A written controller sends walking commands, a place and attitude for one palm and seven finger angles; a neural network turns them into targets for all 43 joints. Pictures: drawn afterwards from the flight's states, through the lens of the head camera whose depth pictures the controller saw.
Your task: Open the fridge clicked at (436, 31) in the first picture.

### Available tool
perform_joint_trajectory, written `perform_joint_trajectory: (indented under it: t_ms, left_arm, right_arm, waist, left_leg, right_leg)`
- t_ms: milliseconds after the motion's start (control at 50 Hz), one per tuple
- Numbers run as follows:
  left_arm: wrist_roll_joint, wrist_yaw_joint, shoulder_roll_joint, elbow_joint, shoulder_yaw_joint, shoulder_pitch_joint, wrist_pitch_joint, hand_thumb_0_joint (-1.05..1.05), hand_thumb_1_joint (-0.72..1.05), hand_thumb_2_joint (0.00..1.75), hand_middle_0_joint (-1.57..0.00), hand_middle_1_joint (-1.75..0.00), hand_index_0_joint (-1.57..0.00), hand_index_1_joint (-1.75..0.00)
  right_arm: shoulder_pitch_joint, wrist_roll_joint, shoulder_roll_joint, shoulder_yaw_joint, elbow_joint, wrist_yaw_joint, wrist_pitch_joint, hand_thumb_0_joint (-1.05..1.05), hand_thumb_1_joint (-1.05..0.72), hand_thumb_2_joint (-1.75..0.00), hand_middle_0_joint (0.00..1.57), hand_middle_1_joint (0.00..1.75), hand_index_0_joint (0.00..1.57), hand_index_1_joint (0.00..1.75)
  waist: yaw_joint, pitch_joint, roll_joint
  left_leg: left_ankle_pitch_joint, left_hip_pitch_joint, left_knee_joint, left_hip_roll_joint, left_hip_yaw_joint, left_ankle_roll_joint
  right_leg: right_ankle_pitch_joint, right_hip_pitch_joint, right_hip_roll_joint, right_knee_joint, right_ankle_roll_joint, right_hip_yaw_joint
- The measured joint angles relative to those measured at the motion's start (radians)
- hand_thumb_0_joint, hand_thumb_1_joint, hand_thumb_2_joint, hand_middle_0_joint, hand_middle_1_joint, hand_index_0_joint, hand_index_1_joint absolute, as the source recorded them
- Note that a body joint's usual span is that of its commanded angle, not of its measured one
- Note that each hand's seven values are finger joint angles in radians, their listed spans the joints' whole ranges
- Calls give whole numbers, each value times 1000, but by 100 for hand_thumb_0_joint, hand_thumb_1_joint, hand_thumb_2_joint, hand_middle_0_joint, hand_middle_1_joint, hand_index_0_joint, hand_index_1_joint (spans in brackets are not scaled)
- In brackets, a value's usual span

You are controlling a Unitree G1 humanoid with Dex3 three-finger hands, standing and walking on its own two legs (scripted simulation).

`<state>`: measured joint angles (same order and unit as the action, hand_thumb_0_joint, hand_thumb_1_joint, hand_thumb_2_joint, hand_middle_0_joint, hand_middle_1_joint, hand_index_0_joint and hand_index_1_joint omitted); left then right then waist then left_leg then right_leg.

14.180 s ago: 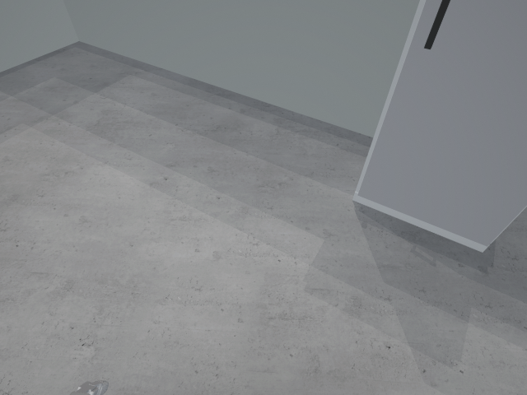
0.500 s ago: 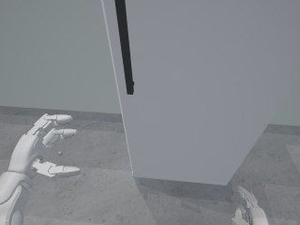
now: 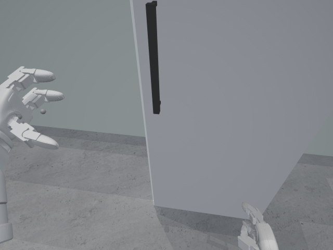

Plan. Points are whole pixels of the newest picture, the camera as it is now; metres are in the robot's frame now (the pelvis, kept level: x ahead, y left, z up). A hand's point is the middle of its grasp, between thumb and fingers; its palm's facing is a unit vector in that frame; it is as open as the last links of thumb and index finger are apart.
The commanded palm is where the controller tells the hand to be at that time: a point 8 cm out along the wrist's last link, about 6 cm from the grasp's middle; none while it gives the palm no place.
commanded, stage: raise the hand to about handle height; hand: left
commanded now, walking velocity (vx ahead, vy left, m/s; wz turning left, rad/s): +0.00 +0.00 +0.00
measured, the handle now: (155, 64) +0.53 +0.11 +0.23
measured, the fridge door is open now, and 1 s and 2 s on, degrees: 0 0 0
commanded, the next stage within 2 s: move the hooked fingers beside the handle in 0.50 s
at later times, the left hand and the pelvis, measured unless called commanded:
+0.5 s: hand (59, 115) +0.29 +0.27 +0.22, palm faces +0.10 -0.99 -0.11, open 13.9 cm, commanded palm +0.24 +0.31 +0.24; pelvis +0.00 -0.01 +0.00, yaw +0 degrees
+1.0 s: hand (87, 101) +0.33 +0.23 +0.23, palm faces +0.01 -1.00 -0.06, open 13.9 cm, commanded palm +0.30 +0.28 +0.23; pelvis +0.02 -0.01 +0.00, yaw -1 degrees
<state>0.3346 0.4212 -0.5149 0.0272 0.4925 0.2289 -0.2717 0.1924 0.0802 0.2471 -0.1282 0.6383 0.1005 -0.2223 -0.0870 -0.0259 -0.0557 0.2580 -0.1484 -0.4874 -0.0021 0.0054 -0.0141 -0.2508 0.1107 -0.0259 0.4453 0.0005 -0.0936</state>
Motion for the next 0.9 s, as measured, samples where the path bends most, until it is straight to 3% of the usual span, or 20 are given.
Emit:
perform_joint_trajectory:
  t_ms: [100, 160, 320, 420, 500, 660, 720, 820, 900]
  left_arm:
    - [-24, 27, -57, 136, -16, 80, -92, -1, -50, 30, -30, -120, -31, -120]
    - [-28, 42, -48, 126, -32, 44, -114, -1, -50, 30, -30, -120, -30, -120]
    - [3, 4, 27, -30, 4, -54, -18, -1, -49, 30, -30, -120, -31, -120]
    - [-26, -23, 1, 44, 7, 10, -64, -1, -50, 30, -30, -120, -31, -120]
    - [-40, -1, -13, 82, -28, 23, -101, -1, -50, 30, -30, -120, -30, -120]
    - [4, 26, 14, 23, -3, -26, -38, -1, -50, 30, -30, -120, -31, -120]
    - [-7, 8, 12, 55, -3, 4, -47, -1, -50, 30, -30, -120, -31, -120]
    - [-48, -14, 18, 114, -61, 67, -85, -1, -50, 30, -30, -120, -31, -120]
    - [-47, -21, 50, 77, -95, 73, -62, -1, -50, 30, -30, -120, -30, -120]
  right_arm:
    - [2, 17, 27, 8, 0, -6, 21, 1, -90, -90, 21, 30, 20, 30]
    - [2, 19, 43, 19, -15, -12, 33, 1, -90, -90, 21, 30, 20, 30]
    - [16, 3, 31, 30, -19, -9, 21, 1, -90, -90, 20, 30, 20, 30]
    - [8, 13, 33, 31, -12, -2, 14, 1, -90, -90, 20, 30, 20, 30]
    - [-6, 17, 40, 29, -15, 0, 19, 1, -90, -90, 20, 30, 20, 30]
    - [-8, 7, 23, 25, -19, -6, 20, 1, -90, -90, 20, 30, 20, 30]
    - [-5, 12, 25, 27, -16, -5, 19, 1, -90, -90, 21, 30, 20, 30]
    - [-11, 18, 37, 33, -12, 4, 22, 1, -90, -90, 20, 30, 20, 30]
    - [-16, 11, 35, 35, -12, 6, 24, 1, -90, -90, 20, 30, 20, 30]
  waist:
    - [13, -6, -11]
    - [23, 1, -17]
    - [24, -1, 11]
    - [14, -2, -2]
    - [14, 3, -17]
    - [18, -10, -9]
    - [14, -13, -8]
    - [12, 3, -15]
    - [20, 10, -14]
  left_leg:
    - [-12, -15, 9, 5, -1, -1]
    - [-16, -24, 11, 5, 5, -2]
    - [-6, 1, 17, -8, 14, 6]
    - [-3, 2, 13, -10, 4, 11]
    - [-7, -9, 14, -7, -2, 10]
    - [7, -2, 12, -16, 4, 16]
    - [12, -2, 8, -16, 0, 19]
    - [9, -13, 5, -11, -8, 17]
    - [6, -13, 13, -8, -3, 15]
  right_leg:
    - [5, 19, -5, 2, -1, -1]
    - [7, 34, -6, 7, -1, 5]
    - [1, 15, 7, 2, 7, 15]
    - [-3, 8, 10, 2, 10, 5]
    - [-6, 19, 7, 7, 11, -1]
    - [-17, 16, 16, 9, 16, 5]
    - [-22, 13, 16, 12, 17, 2]
    - [-24, 21, 11, 17, 16, -6]
    - [-23, 27, 8, 17, 14, -1]
